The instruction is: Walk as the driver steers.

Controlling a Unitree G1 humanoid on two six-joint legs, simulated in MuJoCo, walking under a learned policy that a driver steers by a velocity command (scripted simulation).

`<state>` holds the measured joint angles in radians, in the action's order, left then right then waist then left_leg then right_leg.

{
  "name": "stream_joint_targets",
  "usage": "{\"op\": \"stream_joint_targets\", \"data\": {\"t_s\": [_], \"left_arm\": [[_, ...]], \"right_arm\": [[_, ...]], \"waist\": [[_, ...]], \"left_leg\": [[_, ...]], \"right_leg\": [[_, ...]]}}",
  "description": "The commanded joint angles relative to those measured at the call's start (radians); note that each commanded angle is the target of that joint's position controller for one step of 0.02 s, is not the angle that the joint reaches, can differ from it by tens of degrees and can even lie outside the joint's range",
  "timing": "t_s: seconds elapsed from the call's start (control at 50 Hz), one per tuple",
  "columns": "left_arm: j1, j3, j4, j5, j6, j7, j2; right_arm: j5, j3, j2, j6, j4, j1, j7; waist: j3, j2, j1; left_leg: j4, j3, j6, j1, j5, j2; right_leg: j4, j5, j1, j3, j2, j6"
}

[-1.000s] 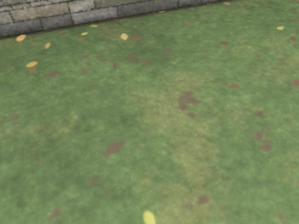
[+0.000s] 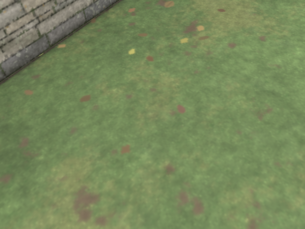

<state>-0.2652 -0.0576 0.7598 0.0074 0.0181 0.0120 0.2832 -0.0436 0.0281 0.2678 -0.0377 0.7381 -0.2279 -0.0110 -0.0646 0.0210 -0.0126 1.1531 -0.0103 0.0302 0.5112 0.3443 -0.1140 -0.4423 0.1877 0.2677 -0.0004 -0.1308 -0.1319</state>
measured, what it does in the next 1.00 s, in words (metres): walks ahead, turning right: left foot, then right foot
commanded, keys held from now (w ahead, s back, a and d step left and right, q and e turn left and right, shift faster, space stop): w+e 0.58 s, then w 0.42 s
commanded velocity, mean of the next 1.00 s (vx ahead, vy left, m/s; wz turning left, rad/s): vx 0.50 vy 0.00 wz -0.46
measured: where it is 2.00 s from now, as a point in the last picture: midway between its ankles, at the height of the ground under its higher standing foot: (224, 130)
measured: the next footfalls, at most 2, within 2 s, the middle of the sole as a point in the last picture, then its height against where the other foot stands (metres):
left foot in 0.34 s outside the picture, level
right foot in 0.84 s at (206, 205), level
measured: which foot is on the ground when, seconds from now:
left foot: up 0.00-0.32, down 0.34-0.86, up 0.88-1.00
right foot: down 0.00-0.36, up 0.38-0.82, down 0.84-1.00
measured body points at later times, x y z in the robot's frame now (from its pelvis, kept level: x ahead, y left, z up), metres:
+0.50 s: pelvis +0.28 +0.04 +0.00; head +0.31 +0.04 +0.45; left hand +0.43 +0.29 -0.13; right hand +0.34 -0.26 -0.10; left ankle +0.34 +0.12 -0.74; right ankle +0.18 -0.05 -0.65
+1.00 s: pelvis +0.51 -0.10 +0.00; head +0.53 -0.13 +0.45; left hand +0.73 +0.07 -0.11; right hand +0.42 -0.34 -0.14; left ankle +0.49 +0.07 -0.65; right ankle +0.51 -0.17 -0.74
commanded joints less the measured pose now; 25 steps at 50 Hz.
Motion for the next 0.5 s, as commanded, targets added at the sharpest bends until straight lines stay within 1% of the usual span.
{"op": "stream_joint_targets", "data": {"t_s": [0.02,0.04,0.08,0.12,0.16,0.22,0.24,0.26,0.28,0.3,0.32,0.34,0.36,0.38,0.4,0.42,0.44,0.46,0.48,0.5], "left_arm": [[-0.027,-0.038,-0.051,-0.005,0.034,-0.002,0.139],[-0.049,-0.041,-0.045,-0.003,0.036,-0.002,0.145],[-0.095,-0.042,-0.031,-0.004,0.035,-0.003,0.144],[-0.135,-0.043,-0.019,-0.006,0.036,-0.004,0.144],[-0.174,-0.045,-0.009,-0.004,0.037,-0.007,0.149],[-0.214,-0.048,0.000,0.004,0.036,-0.014,0.160],[-0.214,-0.049,-0.001,0.006,0.035,-0.018,0.166],[-0.202,-0.051,-0.004,0.007,0.035,-0.022,0.172],[-0.175,-0.052,-0.010,0.008,0.035,-0.024,0.181],[-0.143,-0.054,-0.017,0.010,0.036,-0.023,0.189],[-0.122,-0.053,-0.018,0.007,0.040,-0.018,0.194],[-0.118,-0.045,-0.020,-0.002,0.047,-0.008,0.166],[-0.160,-0.020,-0.054,-0.026,0.054,-0.006,0.070],[-0.223,-0.019,-0.081,-0.013,0.049,-0.008,0.085],[-0.202,-0.025,-0.039,0.015,0.031,-0.015,0.132],[-0.131,-0.024,-0.035,0.023,0.025,-0.003,0.129],[-0.102,-0.022,-0.038,0.020,0.019,0.006,0.108],[-0.085,-0.022,-0.044,0.029,0.009,0.015,0.100],[-0.091,-0.019,-0.036,0.032,-0.003,0.023,0.092],[-0.087,-0.018,-0.042,0.032,-0.010,0.030,0.085]], "right_arm": [[-0.008,0.024,0.084,0.022,-0.039,-0.077,-0.006],[-0.006,0.023,0.079,0.024,-0.052,-0.037,-0.007],[-0.005,0.022,0.078,0.024,-0.081,0.059,-0.007],[-0.002,0.019,0.076,0.021,-0.101,0.134,-0.008],[0.002,0.015,0.073,0.015,-0.120,0.199,-0.012],[0.010,0.009,0.077,0.002,-0.150,0.279,-0.016],[0.013,0.009,0.082,-0.002,-0.158,0.287,-0.016],[0.015,0.011,0.091,-0.006,-0.158,0.273,-0.015],[0.016,0.015,0.102,-0.010,-0.150,0.232,-0.012],[0.018,0.022,0.118,-0.014,-0.130,0.163,-0.005],[0.017,0.033,0.139,-0.021,-0.095,0.049,0.007],[0.004,0.048,0.183,-0.035,-0.069,-0.086,0.020],[-0.020,0.066,0.265,-0.038,-0.076,-0.219,0.038],[-0.009,0.076,0.299,-0.023,-0.076,-0.163,0.034],[0.002,0.061,0.202,-0.015,-0.089,-0.086,0.029],[0.010,0.042,0.124,-0.015,-0.091,-0.042,0.024],[0.009,0.032,0.093,-0.017,-0.082,-0.019,0.022],[0.011,0.029,0.088,-0.024,-0.065,-0.027,0.024],[0.014,0.030,0.088,-0.033,-0.052,-0.036,0.023],[0.020,0.032,0.093,-0.045,-0.040,-0.053,0.017]], "waist": [[0.094,-0.045,-0.024],[0.077,-0.048,-0.012],[0.042,-0.060,0.021],[0.031,-0.073,0.051],[0.029,-0.077,0.077],[0.024,-0.082,0.105],[0.024,-0.087,0.103],[0.025,-0.093,0.090],[0.029,-0.100,0.064],[0.047,-0.106,0.029],[0.098,-0.081,-0.027],[0.188,-0.015,-0.092],[0.349,0.133,-0.116],[0.379,0.318,-0.038],[0.226,0.131,-0.012],[0.123,0.020,-0.016],[0.068,0.015,0.000],[0.047,0.061,0.008],[0.043,0.078,0.014],[0.053,0.090,0.018]], "left_leg": [[-0.065,0.008,0.021,0.068,-0.064,-0.004],[-0.104,0.011,0.026,0.094,-0.103,-0.002],[-0.202,0.007,0.034,0.155,-0.180,0.000],[-0.297,-0.001,0.034,0.180,-0.253,0.014],[-0.380,-0.005,0.030,0.187,-0.295,0.034],[-0.478,-0.003,0.017,0.164,-0.301,0.070],[-0.508,-0.008,0.009,0.135,-0.291,0.080],[-0.544,-0.016,-0.001,0.084,-0.275,0.089],[-0.582,-0.017,-0.014,-0.001,-0.245,0.101],[-0.609,-0.009,-0.029,-0.123,-0.201,0.125],[-0.656,0.008,-0.047,-0.285,-0.188,0.148],[-0.695,-0.063,-0.082,-0.500,-0.158,0.066],[-0.747,-0.385,-0.144,-0.752,0.092,-0.214],[-0.887,-0.803,-0.230,-0.775,0.136,-0.348],[-0.881,-0.717,-0.235,-0.637,0.217,-0.321],[-0.893,-0.548,-0.220,-0.516,0.165,-0.264],[-0.920,-0.404,-0.191,-0.434,0.039,-0.210],[-0.934,-0.306,-0.176,-0.393,-0.069,-0.175],[-0.945,-0.229,-0.168,-0.371,-0.169,-0.148],[-0.947,-0.188,-0.172,-0.371,-0.260,-0.147]], "right_leg": [[0.208,-0.347,-0.084,-0.273,0.241,-0.152],[0.222,-0.313,-0.080,-0.278,0.236,-0.148],[0.238,-0.258,-0.099,-0.298,0.230,-0.138],[0.230,-0.245,-0.139,-0.311,0.225,-0.123],[0.207,-0.271,-0.183,-0.326,0.228,-0.116],[0.154,-0.363,-0.236,-0.356,0.242,-0.108],[0.136,-0.387,-0.244,-0.372,0.249,-0.099],[0.118,-0.399,-0.240,-0.388,0.255,-0.083],[0.097,-0.416,-0.215,-0.397,0.255,-0.063],[0.048,-0.480,-0.176,-0.398,0.244,-0.041],[-0.073,-0.547,-0.144,-0.379,0.205,-0.018],[-0.290,-0.472,-0.059,-0.319,0.134,0.009],[-0.599,-0.080,0.126,-0.207,0.046,0.041],[-0.758,0.368,0.334,-0.131,-0.030,0.050],[-0.837,0.286,0.390,-0.138,0.067,0.047],[-0.815,0.206,0.372,-0.121,0.099,0.052],[-0.764,0.166,0.348,-0.110,0.129,0.059],[-0.731,0.152,0.331,-0.102,0.151,0.066],[-0.731,0.137,0.312,-0.087,0.155,0.073],[-0.730,0.122,0.311,-0.081,0.155,0.075]]}}
Keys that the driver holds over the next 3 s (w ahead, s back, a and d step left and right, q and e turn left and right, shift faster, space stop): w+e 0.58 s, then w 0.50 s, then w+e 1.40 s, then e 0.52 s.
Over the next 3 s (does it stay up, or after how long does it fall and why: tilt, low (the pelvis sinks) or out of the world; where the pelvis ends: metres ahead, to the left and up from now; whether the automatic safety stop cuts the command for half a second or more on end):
stays up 1.13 -0.77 -0.01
